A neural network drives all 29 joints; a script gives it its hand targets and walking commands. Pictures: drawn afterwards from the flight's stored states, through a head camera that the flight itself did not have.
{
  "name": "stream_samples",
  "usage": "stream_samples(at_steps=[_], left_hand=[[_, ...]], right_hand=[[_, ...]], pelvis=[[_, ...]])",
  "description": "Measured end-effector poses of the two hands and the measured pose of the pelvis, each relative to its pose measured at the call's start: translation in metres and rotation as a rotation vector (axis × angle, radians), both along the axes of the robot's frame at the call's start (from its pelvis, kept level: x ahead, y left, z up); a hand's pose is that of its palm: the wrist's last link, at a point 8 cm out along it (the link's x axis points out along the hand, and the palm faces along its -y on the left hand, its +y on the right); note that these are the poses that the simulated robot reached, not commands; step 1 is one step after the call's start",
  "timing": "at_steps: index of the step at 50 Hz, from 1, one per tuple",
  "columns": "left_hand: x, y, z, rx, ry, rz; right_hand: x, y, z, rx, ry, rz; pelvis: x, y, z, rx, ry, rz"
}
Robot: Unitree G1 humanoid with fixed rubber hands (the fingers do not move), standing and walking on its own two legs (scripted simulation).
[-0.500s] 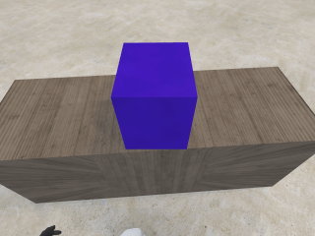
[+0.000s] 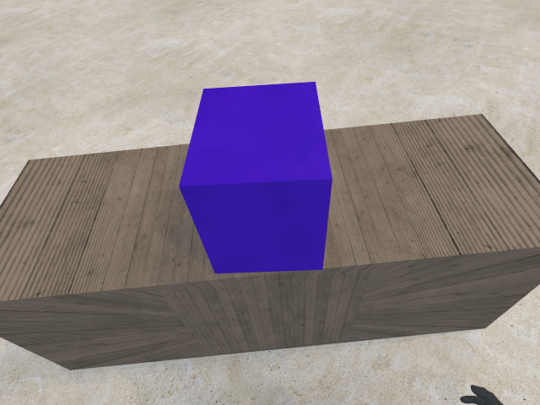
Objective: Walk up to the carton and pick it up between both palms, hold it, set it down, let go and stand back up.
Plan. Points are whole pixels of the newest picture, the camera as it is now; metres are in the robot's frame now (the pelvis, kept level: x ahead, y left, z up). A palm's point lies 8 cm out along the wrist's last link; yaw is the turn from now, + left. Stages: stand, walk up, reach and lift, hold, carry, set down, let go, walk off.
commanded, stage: walk up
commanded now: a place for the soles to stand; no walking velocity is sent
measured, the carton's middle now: (263, 180) +0.57 +0.05 -0.05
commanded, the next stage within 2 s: none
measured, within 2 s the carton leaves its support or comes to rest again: neither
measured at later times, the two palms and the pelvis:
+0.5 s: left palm out of the picture +0.14 +0.32 -0.08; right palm out of the picture +0.11 -0.31 -0.09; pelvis +0.01 +0.00 +0.01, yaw +0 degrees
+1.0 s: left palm out of the picture +0.06 +0.42 -0.10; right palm (478, 380) +0.17 -0.27 -0.07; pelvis +0.06 +0.07 +0.00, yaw +1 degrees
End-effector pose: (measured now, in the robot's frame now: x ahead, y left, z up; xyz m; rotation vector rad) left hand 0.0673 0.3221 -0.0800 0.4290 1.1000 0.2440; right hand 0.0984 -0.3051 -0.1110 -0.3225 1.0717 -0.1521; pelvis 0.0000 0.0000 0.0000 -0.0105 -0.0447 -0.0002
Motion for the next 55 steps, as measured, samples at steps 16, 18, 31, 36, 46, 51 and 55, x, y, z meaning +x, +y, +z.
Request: stream_samples(at_steps=[16,18,31,36,46,51,55], left_hand=[[0.09,-0.014,0.002,-0.066,-0.133,-0.068],[0.091,-0.013,0.001,-0.071,-0.132,-0.063],[0.052,-0.001,-0.001,-0.053,-0.024,0.008],[0.034,0.003,0.0,-0.046,0.003,0.026],[-0.016,0.067,-0.002,-0.009,0.096,0.119],[0.002,0.096,-0.024,-0.036,0.127,0.126],[0.039,0.098,-0.024,-0.076,0.107,0.082]], right_hand=[[-0.006,-0.011,0.019,-0.061,0.064,-0.059],[-0.003,-0.011,0.022,-0.067,0.06,-0.059],[0.013,0.0,0.018,-0.036,0.069,-0.029],[0.015,0.001,0.015,-0.018,0.068,-0.016],[0.056,0.011,0.037,-0.099,0.042,0.044],[0.071,0.041,0.039,-0.135,0.001,0.025],[0.066,0.058,0.049,-0.13,-0.004,-0.036]], pelvis=[[0.011,0.003,0.009,0.012,0.002,-0.001],[0.012,0.004,0.01,0.01,0.002,-0.001],[0.011,0.004,0.016,0.008,0.0,0.005],[0.013,0.004,0.015,0.008,0.002,0.012],[0.043,0.041,0.012,-0.003,-0.004,0.032],[0.062,0.071,0.001,0.006,-0.028,0.025],[0.08,0.083,0.011,-0.014,-0.028,0.01]])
